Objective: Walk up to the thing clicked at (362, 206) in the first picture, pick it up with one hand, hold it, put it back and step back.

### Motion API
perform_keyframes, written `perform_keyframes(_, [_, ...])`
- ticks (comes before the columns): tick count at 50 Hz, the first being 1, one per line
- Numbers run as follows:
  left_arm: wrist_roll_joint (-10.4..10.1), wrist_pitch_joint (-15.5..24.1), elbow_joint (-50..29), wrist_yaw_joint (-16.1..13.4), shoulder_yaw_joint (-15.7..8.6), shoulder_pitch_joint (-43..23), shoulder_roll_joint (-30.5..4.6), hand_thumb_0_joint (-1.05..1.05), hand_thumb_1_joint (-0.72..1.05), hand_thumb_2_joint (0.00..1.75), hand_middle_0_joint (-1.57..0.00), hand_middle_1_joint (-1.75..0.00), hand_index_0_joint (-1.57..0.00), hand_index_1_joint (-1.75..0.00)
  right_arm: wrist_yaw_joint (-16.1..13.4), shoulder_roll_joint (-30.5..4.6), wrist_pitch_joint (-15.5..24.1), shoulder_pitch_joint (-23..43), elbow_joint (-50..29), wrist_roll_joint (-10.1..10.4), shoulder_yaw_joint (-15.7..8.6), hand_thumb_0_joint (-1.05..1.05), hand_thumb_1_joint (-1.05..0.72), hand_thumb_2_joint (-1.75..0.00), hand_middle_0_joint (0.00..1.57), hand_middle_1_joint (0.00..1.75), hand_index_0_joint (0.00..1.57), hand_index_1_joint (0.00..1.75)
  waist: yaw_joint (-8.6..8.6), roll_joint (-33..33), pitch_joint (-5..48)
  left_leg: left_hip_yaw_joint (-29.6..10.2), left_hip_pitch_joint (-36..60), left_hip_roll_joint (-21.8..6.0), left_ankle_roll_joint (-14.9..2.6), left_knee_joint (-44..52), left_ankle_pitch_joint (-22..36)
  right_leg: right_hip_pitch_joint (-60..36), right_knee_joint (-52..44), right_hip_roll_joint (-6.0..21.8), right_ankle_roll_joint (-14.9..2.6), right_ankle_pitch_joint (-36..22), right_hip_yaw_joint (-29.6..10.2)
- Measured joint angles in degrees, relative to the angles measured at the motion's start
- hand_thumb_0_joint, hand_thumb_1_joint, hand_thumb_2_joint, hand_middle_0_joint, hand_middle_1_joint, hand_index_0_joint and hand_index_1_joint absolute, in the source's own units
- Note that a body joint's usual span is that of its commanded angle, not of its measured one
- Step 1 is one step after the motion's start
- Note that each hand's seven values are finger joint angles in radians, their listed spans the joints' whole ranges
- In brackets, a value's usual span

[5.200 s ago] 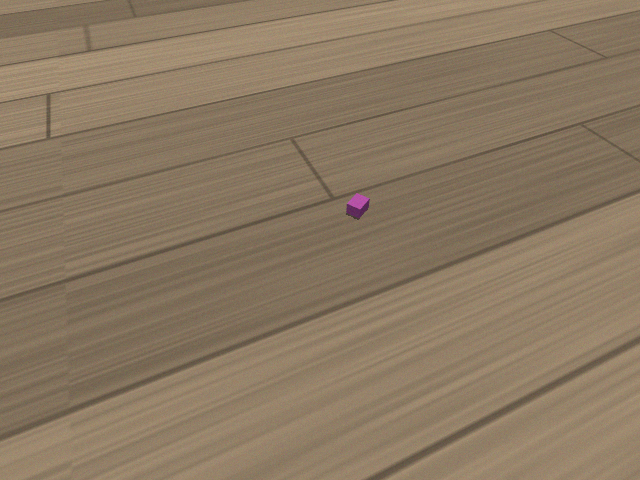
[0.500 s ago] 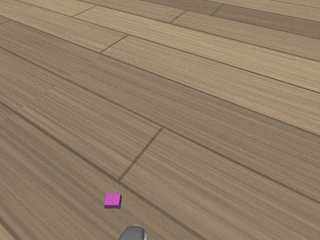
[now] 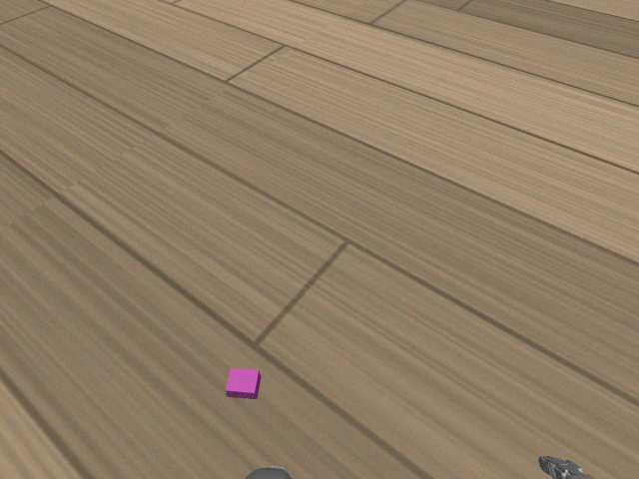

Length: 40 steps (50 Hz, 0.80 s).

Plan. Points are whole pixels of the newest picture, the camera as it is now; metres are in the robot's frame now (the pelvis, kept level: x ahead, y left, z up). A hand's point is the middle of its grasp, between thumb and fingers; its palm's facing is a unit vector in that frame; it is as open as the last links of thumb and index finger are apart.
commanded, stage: walk up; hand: left
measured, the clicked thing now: (243, 383) +0.47 +0.27 -0.71
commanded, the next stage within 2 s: stand in 1.18 s
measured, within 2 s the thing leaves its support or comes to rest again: neither
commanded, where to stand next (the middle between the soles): +0.09 +0.02 m, yaw -1 degrees
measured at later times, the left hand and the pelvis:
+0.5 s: hand out of the picture +0.09 +0.28 -0.12, palm faces -0.03 -0.93 -0.37, open 7.4 cm; pelvis +0.01 +0.01 +0.03, yaw +0 degrees
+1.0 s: hand out of the picture +0.11 +0.26 -0.11, palm faces -0.03 -0.93 -0.36, open 7.4 cm; pelvis +0.02 +0.00 +0.04, yaw +0 degrees
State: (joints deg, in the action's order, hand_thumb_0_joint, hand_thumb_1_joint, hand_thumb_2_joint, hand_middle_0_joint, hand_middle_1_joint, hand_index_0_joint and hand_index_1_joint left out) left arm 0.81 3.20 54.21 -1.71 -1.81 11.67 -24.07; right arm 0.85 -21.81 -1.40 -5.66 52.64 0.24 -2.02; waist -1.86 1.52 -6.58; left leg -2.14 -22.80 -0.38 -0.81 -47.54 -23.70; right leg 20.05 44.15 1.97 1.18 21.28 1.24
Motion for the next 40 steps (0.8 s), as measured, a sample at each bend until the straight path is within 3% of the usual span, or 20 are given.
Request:
perform_keyframes(1, [0.2,0.0,0.2,0.3,0.3,-0.4,0.3,0.00,0.90,0.90,-0.20,-0.30,-0.21,-0.30,0.0,0.0,-0.1,0.1,0.6,0.0,0.0,0.00,-0.91,-0.90,0.20,0.30,0.20,0.30,0.02,-0.4,0.3,0.4,0.3,0.4,-0.23,0.1,-1.2,-0.1,0.1,0.5,0.15,0.3,-0.3])
perform_keyframes(4, [0.2,-0.7,1.5,0.7,1.1,-1.9,1.3,0.00,0.90,0.90,-0.20,-0.30,-0.21,-0.30,0.3,0.0,0.6,0.1,2.6,-0.1,-0.2,0.00,-0.91,-0.90,0.20,0.30,0.20,0.30,0.50,-1.3,1.0,1.9,2.2,1.2,-0.21,3.8,4.2,-0.9,-0.8,1.9,1.15,0.1,-1.1])
perform_keyframes(9, [-0.3,-1.2,3.4,1.3,1.3,-4.1,1.4,0.00,0.90,0.90,-0.20,-0.30,-0.21,-0.30,0.8,0.8,1.1,-0.7,5.6,-0.8,0.5,0.00,-0.91,-0.90,0.20,0.30,0.20,0.30,1.11,-1.9,1.6,1.8,3.4,0.6,-0.78,6.7,4.6,-2.9,-5.7,0.1,-0.72,-1.6,-2.3])
perform_keyframes(20, [-0.8,-1.3,8.9,1.3,2.0,-5.8,1.2,0.00,0.90,0.90,-0.20,-0.30,-0.21,-0.30,0.6,2.0,0.9,0.6,10.2,-0.4,0.9,0.01,-0.90,-0.90,0.20,0.30,0.20,0.30,1.40,-2.4,1.5,2.0,8.5,0.5,-0.21,17.2,9.4,-8.3,-17.0,0.3,1.74,-7.7,-2.4])
perform_keyframes(40, [-0.1,-1.6,12.2,1.7,1.7,-8.1,3.5,0.00,0.90,0.90,-0.20,-0.30,-0.21,-0.30,0.7,1.1,0.7,3.9,12.9,-0.5,0.2,0.00,-0.91,-0.90,0.20,0.30,0.20,0.30,1.25,-0.8,3.2,1.8,14.1,0.5,0.89,27.2,14.1,-12.5,-24.0,0.3,1.03,-10.8,-2.1])
